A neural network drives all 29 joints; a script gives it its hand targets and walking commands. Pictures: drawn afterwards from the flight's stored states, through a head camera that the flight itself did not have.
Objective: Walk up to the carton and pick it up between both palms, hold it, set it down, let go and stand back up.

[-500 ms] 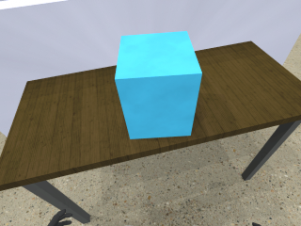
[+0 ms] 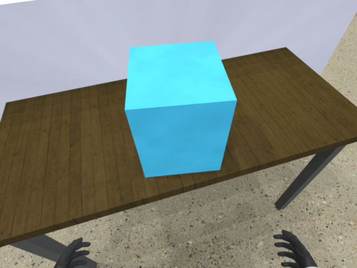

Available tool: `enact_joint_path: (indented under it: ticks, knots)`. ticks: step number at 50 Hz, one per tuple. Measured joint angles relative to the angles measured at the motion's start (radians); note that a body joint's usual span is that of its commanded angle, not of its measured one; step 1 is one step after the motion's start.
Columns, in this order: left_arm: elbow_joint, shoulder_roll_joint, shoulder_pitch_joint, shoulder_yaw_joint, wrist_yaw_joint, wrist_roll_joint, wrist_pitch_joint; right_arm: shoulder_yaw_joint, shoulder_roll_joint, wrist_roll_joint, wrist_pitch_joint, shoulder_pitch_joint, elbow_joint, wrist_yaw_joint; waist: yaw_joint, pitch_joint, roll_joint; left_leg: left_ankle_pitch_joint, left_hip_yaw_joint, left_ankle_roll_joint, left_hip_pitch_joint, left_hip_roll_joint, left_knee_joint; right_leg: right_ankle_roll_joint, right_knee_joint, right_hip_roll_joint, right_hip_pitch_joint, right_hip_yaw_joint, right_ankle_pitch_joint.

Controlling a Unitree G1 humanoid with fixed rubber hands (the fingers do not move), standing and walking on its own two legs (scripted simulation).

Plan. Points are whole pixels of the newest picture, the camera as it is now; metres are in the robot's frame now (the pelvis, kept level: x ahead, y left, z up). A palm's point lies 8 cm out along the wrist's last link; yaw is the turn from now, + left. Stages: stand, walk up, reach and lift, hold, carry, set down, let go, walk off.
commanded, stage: walk up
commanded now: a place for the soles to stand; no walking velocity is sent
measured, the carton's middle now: (177, 112) +0.45 +0.01 +0.08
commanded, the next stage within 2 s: reach and lift in 1.46 s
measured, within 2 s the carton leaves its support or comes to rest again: neither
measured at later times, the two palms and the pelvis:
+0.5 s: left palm (73, 264) +0.15 +0.25 -0.07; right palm out of the picture +0.07 -0.29 -0.09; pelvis -0.01 -0.01 +0.00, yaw -4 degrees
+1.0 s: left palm (82, 253) +0.17 +0.24 -0.08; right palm out of the picture +0.07 -0.30 -0.10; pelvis +0.02 -0.01 +0.00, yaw -7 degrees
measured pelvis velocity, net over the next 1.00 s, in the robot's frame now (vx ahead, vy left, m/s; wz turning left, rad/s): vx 0.02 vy -0.01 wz -0.12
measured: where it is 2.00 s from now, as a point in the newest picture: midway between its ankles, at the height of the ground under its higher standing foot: outside the picture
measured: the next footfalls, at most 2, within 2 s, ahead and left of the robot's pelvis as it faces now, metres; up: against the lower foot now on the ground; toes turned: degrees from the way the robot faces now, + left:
none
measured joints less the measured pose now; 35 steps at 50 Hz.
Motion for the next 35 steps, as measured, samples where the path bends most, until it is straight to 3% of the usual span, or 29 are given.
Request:
enact_joint_path:
  ticks: [22,35]
  knots:
    - [-0.047,0.002,-0.021,-0.002,-0.007,0.002,0.006,-0.008,-0.018,-0.002,0.004,0.022,0.041,0.009,-0.021,-0.001,-0.023,0.016,0.050,-0.012,0.013,0.028,-0.016,-0.006,-0.003,0.030,-0.017,0.047,0.032]
    - [-0.043,-0.009,0.084,0.010,-0.015,0.016,-0.004,-0.017,-0.018,-0.023,-0.010,0.099,0.058,0.004,-0.017,-0.021,-0.012,-0.019,0.065,-0.022,0.026,0.051,0.003,-0.020,0.020,0.052,-0.018,0.057,0.008]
